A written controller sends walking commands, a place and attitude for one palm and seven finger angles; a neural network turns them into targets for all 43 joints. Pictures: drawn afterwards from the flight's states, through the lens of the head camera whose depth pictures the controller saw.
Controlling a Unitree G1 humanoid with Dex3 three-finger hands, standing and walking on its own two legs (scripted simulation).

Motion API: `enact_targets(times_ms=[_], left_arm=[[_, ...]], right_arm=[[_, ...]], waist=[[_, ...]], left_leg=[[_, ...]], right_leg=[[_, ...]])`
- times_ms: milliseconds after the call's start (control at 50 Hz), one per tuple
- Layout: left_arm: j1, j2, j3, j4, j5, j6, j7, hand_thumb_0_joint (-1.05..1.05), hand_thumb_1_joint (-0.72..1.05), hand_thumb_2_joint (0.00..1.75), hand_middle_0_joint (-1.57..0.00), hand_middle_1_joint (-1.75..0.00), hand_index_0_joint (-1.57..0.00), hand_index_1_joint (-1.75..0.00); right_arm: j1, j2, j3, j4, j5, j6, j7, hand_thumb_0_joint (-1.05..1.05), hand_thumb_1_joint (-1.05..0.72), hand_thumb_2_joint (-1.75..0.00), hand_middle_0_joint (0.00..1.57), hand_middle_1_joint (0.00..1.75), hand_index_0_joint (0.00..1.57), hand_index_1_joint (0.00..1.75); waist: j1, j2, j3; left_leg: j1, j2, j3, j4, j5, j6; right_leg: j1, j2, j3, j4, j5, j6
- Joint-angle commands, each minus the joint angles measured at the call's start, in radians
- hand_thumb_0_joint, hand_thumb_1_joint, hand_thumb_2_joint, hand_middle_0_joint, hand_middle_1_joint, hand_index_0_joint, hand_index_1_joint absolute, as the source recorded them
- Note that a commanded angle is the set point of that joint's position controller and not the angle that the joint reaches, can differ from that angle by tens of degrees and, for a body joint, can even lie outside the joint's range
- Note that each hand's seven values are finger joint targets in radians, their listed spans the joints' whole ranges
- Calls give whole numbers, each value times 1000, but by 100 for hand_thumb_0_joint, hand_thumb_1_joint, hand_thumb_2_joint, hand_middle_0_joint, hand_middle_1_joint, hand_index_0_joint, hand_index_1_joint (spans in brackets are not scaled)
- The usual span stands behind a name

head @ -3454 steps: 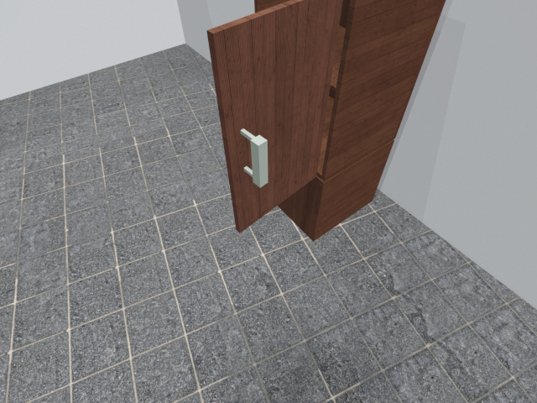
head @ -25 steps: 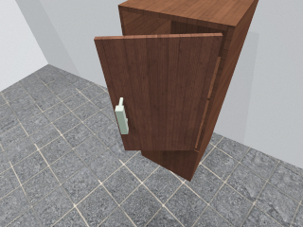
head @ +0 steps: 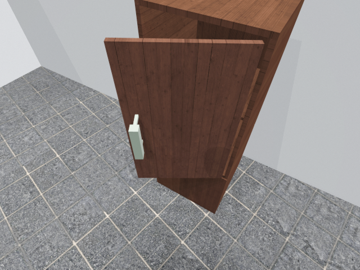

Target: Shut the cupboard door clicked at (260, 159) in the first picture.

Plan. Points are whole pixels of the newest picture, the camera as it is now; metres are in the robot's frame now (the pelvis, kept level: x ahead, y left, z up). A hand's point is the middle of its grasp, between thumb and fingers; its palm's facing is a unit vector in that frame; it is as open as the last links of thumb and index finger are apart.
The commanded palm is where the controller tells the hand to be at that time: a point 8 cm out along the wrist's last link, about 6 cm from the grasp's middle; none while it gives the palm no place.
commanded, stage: shuffle to correct the standing spot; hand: left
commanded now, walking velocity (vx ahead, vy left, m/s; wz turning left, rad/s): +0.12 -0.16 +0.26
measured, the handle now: (138, 137) +0.49 +0.16 -0.04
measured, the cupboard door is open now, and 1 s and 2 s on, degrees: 31 31 31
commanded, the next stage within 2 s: come to a stop and stand still in 0.26 s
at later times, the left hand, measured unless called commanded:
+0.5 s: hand out of the picture +0.02 +0.13 -0.19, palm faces +0.07 -0.99 -0.13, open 7.4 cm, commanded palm none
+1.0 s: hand out of the picture +0.13 +0.11 -0.17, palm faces +0.09 -0.97 -0.24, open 7.3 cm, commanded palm none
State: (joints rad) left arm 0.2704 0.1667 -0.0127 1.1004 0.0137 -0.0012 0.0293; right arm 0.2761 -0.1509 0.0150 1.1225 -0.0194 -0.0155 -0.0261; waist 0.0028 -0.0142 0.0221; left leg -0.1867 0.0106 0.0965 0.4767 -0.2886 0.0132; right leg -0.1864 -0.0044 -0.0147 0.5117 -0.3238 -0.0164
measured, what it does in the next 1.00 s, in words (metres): steps to the right: right foot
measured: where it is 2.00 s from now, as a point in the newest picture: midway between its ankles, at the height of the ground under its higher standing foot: outside the picture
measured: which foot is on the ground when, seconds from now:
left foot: down 0.00-0.72, up 0.74-1.00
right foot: down 0.00-0.38, up 0.40-0.68, down 0.70-1.00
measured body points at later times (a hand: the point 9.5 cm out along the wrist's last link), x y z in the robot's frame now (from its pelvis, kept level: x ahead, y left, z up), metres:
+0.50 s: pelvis +0.07 -0.02 -0.01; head +0.10 +0.01 +0.44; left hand +0.02 +0.18 -0.18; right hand +0.12 -0.25 -0.15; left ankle +0.04 +0.07 -0.74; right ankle +0.00 -0.14 -0.67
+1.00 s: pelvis +0.07 -0.07 +0.00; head +0.11 -0.08 +0.45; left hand +0.12 +0.17 -0.15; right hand +0.15 -0.31 -0.16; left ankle +0.03 +0.04 -0.69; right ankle +0.11 -0.20 -0.74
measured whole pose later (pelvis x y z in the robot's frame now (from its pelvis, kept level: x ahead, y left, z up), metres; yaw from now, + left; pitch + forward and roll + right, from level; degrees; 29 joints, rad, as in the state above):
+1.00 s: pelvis +0.07 -0.07 +0.00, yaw +3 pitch +1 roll +2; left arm 0.19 0.17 0.03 0.96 0.03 0.01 0.04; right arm 0.17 -0.19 -0.05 0.99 -0.01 0.05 -0.01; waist 0.03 -0.02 0.07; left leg -0.38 -0.01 0.06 0.88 -0.48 -0.04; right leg -0.34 -0.09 -0.06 0.54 -0.22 0.01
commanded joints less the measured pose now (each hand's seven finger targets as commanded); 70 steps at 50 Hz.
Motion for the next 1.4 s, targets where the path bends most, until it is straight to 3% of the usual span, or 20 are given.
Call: enact_targets(times_ms=[0, 120, 180, 220, 320, 360, 380, 480, 640, 660, 680, 700, 840, 940, 1020, 1040, 1080, 1160, 1300, 1380], left_arm=[[67, 77, 30, -39, 16, -1, -11, 0, 90, 90, -20, -30, -20, -30], [151, 91, 44, -24, 15, -13, -12, 0, 90, 90, -20, -30, -20, -30], [238, 127, 59, 5, 13, -17, -1, 0, 90, 90, -20, -30, -20, -30], [266, 112, 60, 10, 24, -17, 6, 0, 90, 90, -20, -30, -20, -30], [127, 100, 56, -41, 12, 2, 6, 0, 90, 90, -20, -30, -20, -30], [119, 43, 44, -80, -2, -7, -1, 0, 90, 90, -20, -30, -20, -30], [117, 92, 60, -86, 7, 5, 7, 0, 90, 90, -20, -30, -20, -30], [120, 2, 50, -64, 9, 28, -7, 0, 90, 90, -20, -30, -20, -30], [99, 58, 66, -96, 11, 4, -6, 0, 90, 90, -20, -30, -20, -30], [114, 108, 73, -98, 15, -9, -1, 0, 90, 90, -20, -30, -20, -30], [105, 182, 83, -105, 22, -19, 6, 0, 90, 90, -20, -30, -20, -30], [112, 219, 85, -117, 16, -19, 6, 0, 90, 90, -20, -30, -20, -30], [20, 193, 94, -158, 22, -8, 19, 0, 90, 90, -20, -30, -20, -30], [13, 220, 106, -171, 28, 2, 20, 0, 90, 90, -20, -30, -20, -30], [-51, 198, 102, -184, 15, 20, 15, 0, 90, 90, -20, -30, -20, -30], [-56, 166, 91, -192, 10, 28, 13, 0, 90, 90, -20, -30, -20, -30], [-73, 79, 74, -217, 5, 42, 10, 0, 90, 90, -20, -30, -20, -30], [-19, 78, 76, -157, 13, 45, 0, 0, 90, 90, -20, -30, -20, -30], [-11, 40, 50, -122, 4, 18, 4, 0, 90, 90, -20, -30, -20, -30], [56, 94, 42, -67, 4, -12, 13, 0, 90, 90, -20, -30, -20, -30]], right_arm=[[60, -135, -43, -32, -6, -8, -9, 0, -90, -90, 20, 30, 20, 30], [42, -110, -46, -55, -5, -17, -16, 0, -90, -90, 20, 30, 20, 30], [-6, -52, -38, -81, -4, -16, -16, 0, -90, -90, 20, 30, 20, 30], [-53, -48, -42, -102, -1, -16, -18, 0, -90, -90, 20, 30, 20, 30], [134, -37, -47, -35, -2, -19, -23, 0, -90, -90, 20, 30, 20, 30], [291, -191, -72, 0, -13, -24, -43, 0, -90, -90, 20, 30, 20, 30], [251, -188, -64, -22, -7, -11, -39, 0, -90, -90, 20, 30, 20, 30], [14, -121, -40, -89, -9, -22, -35, 0, -90, -90, 20, 30, 20, 30], [-5, -167, -87, -132, -6, 9, -11, 0, -90, -90, 20, 30, 20, 30], [16, -138, -85, -136, -3, 13, -5, 0, -90, -90, 20, 30, 20, 30], [53, -81, -78, -147, 5, 17, 0, 0, -90, -90, 20, 30, 20, 30], [56, -56, -75, -158, 11, 27, -4, 0, -90, -90, 20, 30, 20, 30], [-28, -82, -76, -156, 6, 44, 15, 0, -90, -90, 20, 30, 20, 30], [-61, -61, -69, -186, 7, 43, 22, 0, -90, -90, 20, 30, 20, 30], [67, -52, -65, -146, 11, 28, 18, 0, -90, -90, 20, 30, 20, 30], [93, -81, -68, -136, 11, 21, 14, 0, -90, -90, 20, 30, 20, 30], [43, -181, -82, -182, -9, 21, 8, 0, -90, -90, 20, 30, 20, 30], [-75, -122, -54, -200, -10, 10, -8, 0, -90, -90, 20, 30, 20, 30], [37, -127, -58, -134, -6, 1, -15, 0, -90, -90, 20, 30, 20, 30], [19, -81, -45, -121, 16, -6, -7, 0, -90, -90, 20, 30, 20, 30]], waist=[[-4, 69, 97], [19, -20, 44], [47, -218, 42], [63, -179, 53], [-68, -49, -28], [-105, 307, -97], [-86, 178, -98], [18, 184, 76], [32, 146, -34], [33, 30, -71], [19, -188, -117], [34, -223, -135], [41, -197, -86], [48, -173, -75], [-18, -146, -75], [-29, -53, -65], [-24, 295, 38], [32, 182, 35], [0, 96, -38], [3, -72, -65]], left_leg=[[-29, 191, -201, -168, -86, 82], [-103, 119, -108, 25, 104, 65], [-292, 12, 17, 292, -186, 14], [-382, 23, -5, 428, -298, 17], [46, 26, 15, -5, 108, 23], [304, 468, -498, -111, 784, 230], [224, 502, -469, -101, 786, 291], [-50, 277, -130, -124, 760, 164], [-22, 196, -56, 31, 464, 71], [-58, 137, -31, 104, 261, 25], [-161, 36, 16, 222, -79, -19], [-169, -2, -22, 336, -313, -22], [-296, 3, -77, 574, -211, -49], [-224, -8, -48, 364, -188, -51], [75, -33, 3, -11, 48, -34], [134, 18, -32, -90, 63, -22], [-83, 305, -378, -267, 107, 136], [-141, 212, -239, -228, 227, 155], [76, 214, -241, -140, 514, 171], [-35, 77, -128, -63, 191, 30]], right_leg=[[-130, -29, -5, -1, -39, -28], [-5, -85, 63, -50, 125, -50], [154, -220, 228, -127, 536, -150], [199, -263, 250, -113, 766, -228], [-15, -111, 54, 129, 660, -122], [-367, 35, -43, 565, -234, -4], [-353, -3, 56, 659, -286, -17], [-233, -50, -10, 462, -104, 26], [-34, -37, -87, 21, 213, 37], [30, -99, -7, -25, 390, 28], [92, -279, 214, -49, 631, -43], [68, -396, 276, -112, 752, -143], [61, -330, 173, -101, 689, -165], [3, -327, 186, -123, 489, -175], [-189, -230, 125, -66, 175, -85], [-236, -172, 81, 6, 62, -45], [-289, -29, -38, 276, -227, 31], [-214, -44, 25, 472, -88, 14], [-102, -43, -15, 66, -81, 27], [80, -188, 150, -164, 310, -32]])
